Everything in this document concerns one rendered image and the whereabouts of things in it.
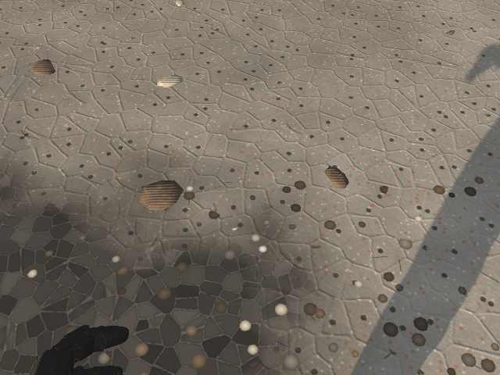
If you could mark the left robot hand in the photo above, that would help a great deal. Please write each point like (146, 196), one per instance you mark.
(78, 345)

